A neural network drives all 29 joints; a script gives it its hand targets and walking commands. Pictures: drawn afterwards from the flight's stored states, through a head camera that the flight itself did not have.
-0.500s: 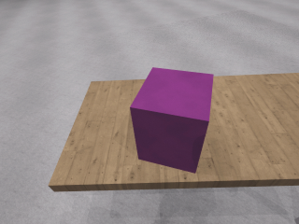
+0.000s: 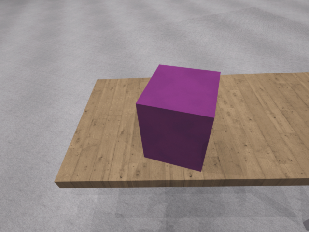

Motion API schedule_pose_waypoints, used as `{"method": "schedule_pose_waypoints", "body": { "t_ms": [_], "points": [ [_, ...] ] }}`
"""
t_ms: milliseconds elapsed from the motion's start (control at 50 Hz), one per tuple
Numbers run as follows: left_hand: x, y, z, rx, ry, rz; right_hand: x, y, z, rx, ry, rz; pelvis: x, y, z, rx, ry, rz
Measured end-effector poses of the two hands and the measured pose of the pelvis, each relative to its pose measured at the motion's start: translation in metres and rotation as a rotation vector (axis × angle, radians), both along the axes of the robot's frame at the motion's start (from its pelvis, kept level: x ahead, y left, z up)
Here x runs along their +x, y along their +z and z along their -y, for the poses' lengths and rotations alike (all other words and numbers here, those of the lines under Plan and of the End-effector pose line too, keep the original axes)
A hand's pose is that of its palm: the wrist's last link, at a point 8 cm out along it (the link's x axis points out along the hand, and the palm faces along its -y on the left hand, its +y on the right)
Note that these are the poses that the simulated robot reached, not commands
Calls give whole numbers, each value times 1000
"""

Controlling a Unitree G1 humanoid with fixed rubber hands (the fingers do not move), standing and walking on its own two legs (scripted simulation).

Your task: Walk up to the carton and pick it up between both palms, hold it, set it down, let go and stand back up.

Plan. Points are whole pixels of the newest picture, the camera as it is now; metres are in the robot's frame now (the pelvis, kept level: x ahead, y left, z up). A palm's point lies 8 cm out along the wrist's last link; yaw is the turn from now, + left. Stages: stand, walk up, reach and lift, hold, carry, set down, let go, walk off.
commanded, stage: stand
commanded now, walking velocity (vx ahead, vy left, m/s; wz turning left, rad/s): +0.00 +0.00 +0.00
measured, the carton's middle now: (179, 117) +0.47 -0.06 +0.04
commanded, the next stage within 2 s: none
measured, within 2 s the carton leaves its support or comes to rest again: neither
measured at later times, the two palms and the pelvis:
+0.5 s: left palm out of the picture +0.05 +0.29 -0.10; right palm out of the picture +0.06 -0.30 -0.12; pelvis +0.00 -0.01 +0.00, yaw +0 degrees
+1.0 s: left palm out of the picture +0.08 +0.28 -0.10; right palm out of the picture +0.07 -0.31 -0.12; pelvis +0.01 -0.01 +0.00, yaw +0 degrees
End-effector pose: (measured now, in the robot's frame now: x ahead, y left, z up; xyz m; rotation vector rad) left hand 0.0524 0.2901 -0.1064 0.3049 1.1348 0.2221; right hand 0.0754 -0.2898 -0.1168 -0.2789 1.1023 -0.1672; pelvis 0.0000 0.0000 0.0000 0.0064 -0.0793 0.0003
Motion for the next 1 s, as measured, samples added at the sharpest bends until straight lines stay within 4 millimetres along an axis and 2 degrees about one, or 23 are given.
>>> {"method": "schedule_pose_waypoints", "body": {
  "t_ms": [160,380,760,1000],
  "points": [
    [-5,0,0,3,5,-17,-11,1,10,-20,-19,-24,-3,0,2,0,-1,-5],
    [-1,2,-1,12,10,-19,-19,-2,12,-20,-23,-49,-3,1,5,0,0,-7],
    [17,2,12,2,-1,-17,-12,-3,21,-22,-30,-62,4,2,12,-1,-1,-13],
    [24,2,9,5,8,-29,-5,0,22,-32,-32,-68,11,3,12,-2,-3,-17]
  ]
}}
